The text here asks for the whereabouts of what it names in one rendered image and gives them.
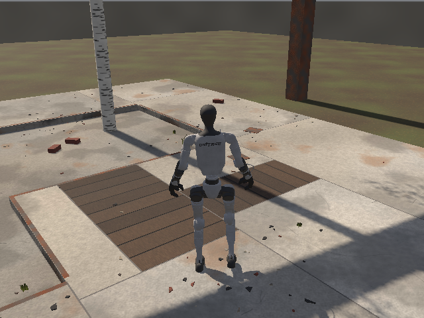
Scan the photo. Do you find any robot right hand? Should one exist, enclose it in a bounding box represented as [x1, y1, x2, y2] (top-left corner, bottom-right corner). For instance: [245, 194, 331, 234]
[238, 177, 254, 190]

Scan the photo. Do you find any robot right upper arm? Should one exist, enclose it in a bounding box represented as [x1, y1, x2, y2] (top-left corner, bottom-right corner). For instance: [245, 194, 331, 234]
[223, 132, 244, 168]

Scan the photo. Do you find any left robot thigh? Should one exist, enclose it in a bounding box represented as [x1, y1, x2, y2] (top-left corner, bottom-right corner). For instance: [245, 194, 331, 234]
[189, 185, 205, 231]

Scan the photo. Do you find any robot left hand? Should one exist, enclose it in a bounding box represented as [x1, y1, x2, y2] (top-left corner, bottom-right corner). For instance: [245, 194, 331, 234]
[169, 182, 184, 197]

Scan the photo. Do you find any robot right forearm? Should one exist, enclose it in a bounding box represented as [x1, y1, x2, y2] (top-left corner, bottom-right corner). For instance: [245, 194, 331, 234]
[238, 157, 252, 180]

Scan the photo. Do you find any robot left upper arm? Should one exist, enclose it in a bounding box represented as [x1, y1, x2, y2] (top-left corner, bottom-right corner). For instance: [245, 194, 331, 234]
[178, 134, 196, 171]

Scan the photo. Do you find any robot left forearm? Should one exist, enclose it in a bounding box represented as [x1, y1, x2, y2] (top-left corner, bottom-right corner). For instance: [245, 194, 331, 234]
[171, 161, 184, 186]

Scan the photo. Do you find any robot left shin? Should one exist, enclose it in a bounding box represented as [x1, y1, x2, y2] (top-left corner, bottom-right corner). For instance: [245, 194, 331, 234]
[193, 219, 203, 263]

